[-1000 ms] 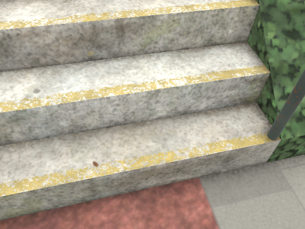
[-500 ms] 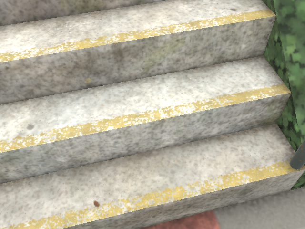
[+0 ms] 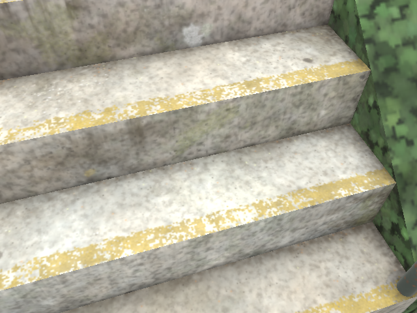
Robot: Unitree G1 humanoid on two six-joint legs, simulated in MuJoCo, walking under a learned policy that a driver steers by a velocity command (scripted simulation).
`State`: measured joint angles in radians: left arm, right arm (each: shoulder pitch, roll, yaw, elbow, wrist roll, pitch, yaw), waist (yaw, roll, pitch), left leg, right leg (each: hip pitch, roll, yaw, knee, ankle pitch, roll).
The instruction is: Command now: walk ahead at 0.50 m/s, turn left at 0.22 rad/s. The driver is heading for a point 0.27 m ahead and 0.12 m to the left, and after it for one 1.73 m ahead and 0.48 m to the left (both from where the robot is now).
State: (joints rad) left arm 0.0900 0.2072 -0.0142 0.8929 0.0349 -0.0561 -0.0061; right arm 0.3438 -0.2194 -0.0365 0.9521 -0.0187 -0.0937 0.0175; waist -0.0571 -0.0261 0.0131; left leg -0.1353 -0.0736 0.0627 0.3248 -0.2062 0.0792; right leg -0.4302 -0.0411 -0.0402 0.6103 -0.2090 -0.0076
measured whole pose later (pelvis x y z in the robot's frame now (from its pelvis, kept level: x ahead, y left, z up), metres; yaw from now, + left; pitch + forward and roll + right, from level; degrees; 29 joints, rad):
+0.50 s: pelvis +0.14 +0.04 +0.00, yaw +16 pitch +3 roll +0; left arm 0.52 0.19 0.02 1.10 0.05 -0.14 0.02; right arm 0.00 -0.14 -0.04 0.66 -0.04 0.05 -0.05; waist 0.04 0.02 0.00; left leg -1.22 0.03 -0.05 2.16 -0.57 0.09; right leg -0.03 -0.10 -0.29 0.30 -0.30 0.04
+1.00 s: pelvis +0.37 +0.24 +0.19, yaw +28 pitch +6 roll -4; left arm 0.02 0.17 -0.05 0.63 -0.04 -0.04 -0.07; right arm 0.53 -0.22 0.00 1.10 -0.12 -0.03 0.13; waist 0.02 0.02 -0.09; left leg -0.33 -0.06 -0.03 0.57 -0.34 0.12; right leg -1.55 0.12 0.18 2.25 0.09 -0.22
